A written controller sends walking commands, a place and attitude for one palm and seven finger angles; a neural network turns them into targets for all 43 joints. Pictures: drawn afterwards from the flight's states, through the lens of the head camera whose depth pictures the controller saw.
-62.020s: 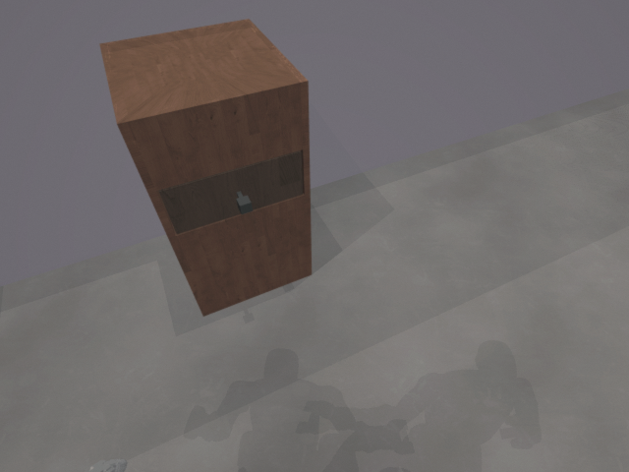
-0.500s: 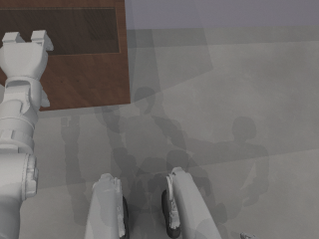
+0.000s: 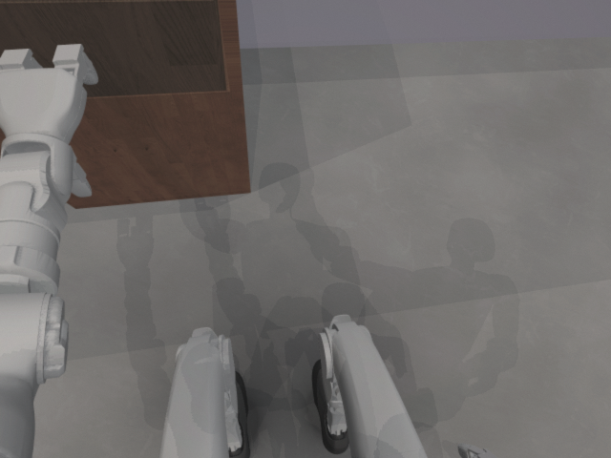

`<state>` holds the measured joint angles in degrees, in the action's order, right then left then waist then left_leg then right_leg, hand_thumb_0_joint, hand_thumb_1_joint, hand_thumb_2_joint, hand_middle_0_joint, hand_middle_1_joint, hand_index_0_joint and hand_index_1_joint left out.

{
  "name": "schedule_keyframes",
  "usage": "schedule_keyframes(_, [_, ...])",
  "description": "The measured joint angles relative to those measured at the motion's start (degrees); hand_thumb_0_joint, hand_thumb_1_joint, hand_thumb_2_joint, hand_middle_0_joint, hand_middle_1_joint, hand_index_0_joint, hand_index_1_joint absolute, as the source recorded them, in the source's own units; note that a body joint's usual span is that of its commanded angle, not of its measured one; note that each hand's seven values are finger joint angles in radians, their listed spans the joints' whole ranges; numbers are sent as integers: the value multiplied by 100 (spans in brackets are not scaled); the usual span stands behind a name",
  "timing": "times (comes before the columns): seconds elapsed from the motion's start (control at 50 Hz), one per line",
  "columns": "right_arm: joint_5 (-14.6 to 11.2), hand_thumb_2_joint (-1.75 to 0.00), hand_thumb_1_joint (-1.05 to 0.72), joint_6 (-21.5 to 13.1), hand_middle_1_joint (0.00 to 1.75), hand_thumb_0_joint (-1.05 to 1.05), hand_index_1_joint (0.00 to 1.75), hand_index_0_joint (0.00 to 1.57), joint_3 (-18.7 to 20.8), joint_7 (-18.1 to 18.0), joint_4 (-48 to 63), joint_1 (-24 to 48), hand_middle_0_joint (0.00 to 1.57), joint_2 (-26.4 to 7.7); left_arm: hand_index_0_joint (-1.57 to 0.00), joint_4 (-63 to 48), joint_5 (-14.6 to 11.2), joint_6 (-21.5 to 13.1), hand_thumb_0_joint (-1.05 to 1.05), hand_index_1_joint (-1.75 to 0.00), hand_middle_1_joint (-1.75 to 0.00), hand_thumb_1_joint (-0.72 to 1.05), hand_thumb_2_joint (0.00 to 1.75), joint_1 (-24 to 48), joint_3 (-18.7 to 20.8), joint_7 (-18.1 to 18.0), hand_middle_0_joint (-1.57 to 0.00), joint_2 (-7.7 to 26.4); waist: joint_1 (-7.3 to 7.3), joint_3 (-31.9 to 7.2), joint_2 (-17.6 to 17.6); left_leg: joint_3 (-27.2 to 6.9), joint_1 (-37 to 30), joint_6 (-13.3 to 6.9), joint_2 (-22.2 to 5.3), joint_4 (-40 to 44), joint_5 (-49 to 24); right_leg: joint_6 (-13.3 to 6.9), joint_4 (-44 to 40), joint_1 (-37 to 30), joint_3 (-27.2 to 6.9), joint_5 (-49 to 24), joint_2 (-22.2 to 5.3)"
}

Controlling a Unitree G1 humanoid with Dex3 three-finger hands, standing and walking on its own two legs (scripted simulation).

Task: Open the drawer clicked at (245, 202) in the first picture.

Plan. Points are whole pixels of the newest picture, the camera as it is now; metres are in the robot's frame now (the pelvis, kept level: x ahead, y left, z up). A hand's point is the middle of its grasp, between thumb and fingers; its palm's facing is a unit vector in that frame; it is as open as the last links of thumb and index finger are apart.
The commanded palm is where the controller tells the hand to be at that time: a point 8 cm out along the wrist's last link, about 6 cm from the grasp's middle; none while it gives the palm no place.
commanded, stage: lower the fingers behind the handle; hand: left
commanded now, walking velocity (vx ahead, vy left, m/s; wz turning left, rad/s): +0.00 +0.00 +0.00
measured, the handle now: (62, 81) +0.58 +0.27 -0.02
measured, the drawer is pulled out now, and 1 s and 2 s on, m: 0.00 0.00 0.09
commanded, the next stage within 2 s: close the thumb around the handle in 0.02 s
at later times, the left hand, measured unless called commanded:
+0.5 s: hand (68, 125) +0.53 +0.27 -0.04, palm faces -0.05 -0.01 -1.00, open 10.0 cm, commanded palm +0.53 +0.24 +0.01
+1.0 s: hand (70, 129) +0.53 +0.27 -0.04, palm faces -0.04 -0.01 -1.00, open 6.5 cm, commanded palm +0.52 +0.24 +0.01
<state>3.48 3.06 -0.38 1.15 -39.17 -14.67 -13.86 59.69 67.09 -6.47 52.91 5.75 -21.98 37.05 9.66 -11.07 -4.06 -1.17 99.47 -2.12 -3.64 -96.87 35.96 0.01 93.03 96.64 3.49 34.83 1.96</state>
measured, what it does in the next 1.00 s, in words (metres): stands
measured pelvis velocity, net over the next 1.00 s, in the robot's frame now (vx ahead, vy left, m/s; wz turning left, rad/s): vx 0.01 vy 0.00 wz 0.00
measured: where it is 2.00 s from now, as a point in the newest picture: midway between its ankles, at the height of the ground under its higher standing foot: (284, 428)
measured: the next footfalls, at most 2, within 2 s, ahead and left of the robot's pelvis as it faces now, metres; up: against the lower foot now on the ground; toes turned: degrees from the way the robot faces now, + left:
none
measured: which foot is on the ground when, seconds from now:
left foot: down 0.00-1.00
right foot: down 0.00-1.00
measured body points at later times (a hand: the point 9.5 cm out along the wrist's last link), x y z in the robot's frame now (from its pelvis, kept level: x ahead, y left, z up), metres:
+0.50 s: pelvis +0.00 +0.00 +0.00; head +0.22 +0.03 +0.40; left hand +0.53 +0.27 +0.01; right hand +0.04 -0.27 -0.12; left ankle +0.05 +0.11 -0.51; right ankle +0.06 -0.12 -0.51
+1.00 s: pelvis +0.01 +0.00 +0.00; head +0.22 +0.03 +0.40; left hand +0.53 +0.26 +0.01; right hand +0.04 -0.27 -0.12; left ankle +0.05 +0.11 -0.51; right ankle +0.06 -0.12 -0.51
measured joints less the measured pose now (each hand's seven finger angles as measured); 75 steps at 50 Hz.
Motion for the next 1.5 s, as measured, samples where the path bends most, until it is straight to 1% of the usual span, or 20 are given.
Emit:
schedule_keyframes(0.18, [13,-90,-91,26,30,0,30,21,4,22,-19,20,20,-20,-28,27,42,-71,0,-120,-120,-48,31,-61,14,-168,-32,-43,-3,-16,11,-1,-40,-5,4,16,23,7,-23,-45,0,21,0])
schedule_keyframes(0.28, [18,-90,-91,37,30,0,30,21,31,35,-15,42,20,-30,-29,31,54,-11,0,-121,-121,-39,35,-46,-12,-225,-32,-87,-11,-10,12,-7,-54,-3,16,36,18,7,-43,-65,4,22,-10])
schedule_keyframes(0.4, [8,-90,-91,33,30,0,30,21,12,32,-23,66,20,-33,-30,160,47,69,0,-124,-124,-15,45,46,-89,-262,-34,-110,-8,-9,27,-9,-86,0,22,74,6,4,-75,-97,6,16,-14])
schedule_keyframes(0.54, [5,-90,-91,30,30,0,30,21,-7,14,27,52,20,-29,-33,120,45,39,0,-128,-128,21,61,49,-48,-122,-37,-40,30,-15,28,-25,-66,12,14,54,10,-7,-60,-78,20,15,-3])
schedule_keyframes(0.66, [9,-90,-91,50,30,0,30,21,16,15,23,28,20,-25,-34,25,38,9,0,-131,-131,53,74,-26,-13,-100,-39,-37,13,-9,11,-15,-65,12,4,42,21,-5,-49,-69,8,19,6])
schedule_keyframes(0.7, [11,-90,-91,56,30,0,30,21,26,21,7,22,20,-20,-35,13,24,-6,0,-132,-132,61,78,-56,-8,-119,-40,-56,-3,-10,7,-5,-73,10,2,47,24,-3,-50,-71,-2,20,9])
schedule_keyframes(0.8, [18,-90,-91,58,30,0,30,21,20,34,-22,21,20,-13,-31,14,28,-57,0,-134,-134,63,78,-85,22,-177,-41,-73,-15,-4,6,1,-75,9,4,55,26,-2,-53,-69,-9,24,8])
schedule_keyframes(0.96, [27,-90,-91,52,30,0,30,21,41,56,-61,33,20,-6,-29,91,58,5,0,-135,-135,64,78,-60,-38,-292,-41,-126,-33,-13,3,-13,-88,21,19,79,25,-11,-71,-88,4,35,-3])
schedule_keyframes(1.1, [18,-90,-91,83,30,0,30,21,82,63,-30,56,20,2,-29,-112,-31,118,1,-135,-135,65,76,-252,5,-220,-41,-195,-48,-8,12,11,-199,29,-4,161,40,-16,-150,-178,-22,32,21])
schedule_keyframes(1.16, [12,-90,-91,112,30,0,30,21,107,59,-13,57,20,3,-28,-302,-85,117,2,-135,-135,66,75,-467,42,-200,-40,-263,-88,-2,14,42,-306,26,-18,228,59,-10,-209,-265,-54,40,36])
schedule_keyframes(1.24, [14,-90,-91,141,30,0,30,21,123,50,-27,64,20,5,-27,-467,-122,57,2,-135,-135,66,75,-717,56,-258,-39,-395,-171,-16,37,85,-450,22,-19,320,84,-3,-280,-386,-95,63,39])
schedule_keyframes(1.36, [39,-90,-91,179,30,0,30,21,156,53,-35,150,20,4,-27,-608,-91,-73,2,-135,-135,66,76,-1005,74,-414,-39,-551,-266,-45,60,108,-599,29,-6,390,125,-5,-325,-521,-118,115,28])
schedule_keyframes(1.5, [62,-90,-91,201,30,0,30,21,214,63,-3,309,20,4,-28,-742,-67,-122,2,-135,-135,66,78,-1263,65,-589,-39,-701,-346,-61,85,129,-720,36,9,435,151,-9,-343,-627,-140,154,16])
